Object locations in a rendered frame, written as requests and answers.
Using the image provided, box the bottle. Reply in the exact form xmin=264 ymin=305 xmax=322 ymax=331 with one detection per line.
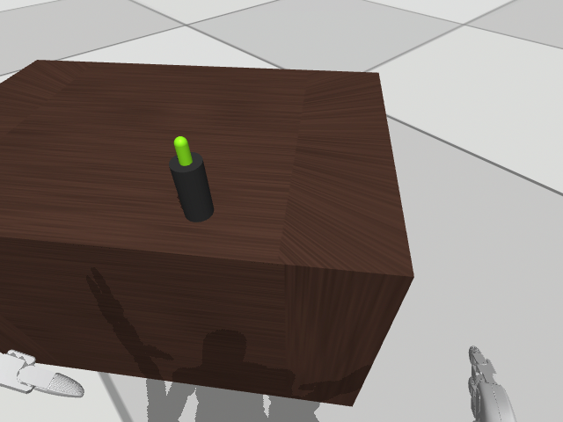
xmin=169 ymin=136 xmax=214 ymax=222

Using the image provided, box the right robot hand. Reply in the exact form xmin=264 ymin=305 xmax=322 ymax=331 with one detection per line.
xmin=468 ymin=346 xmax=516 ymax=422

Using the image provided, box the left robot hand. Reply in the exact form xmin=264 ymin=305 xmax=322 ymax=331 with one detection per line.
xmin=0 ymin=350 xmax=84 ymax=397

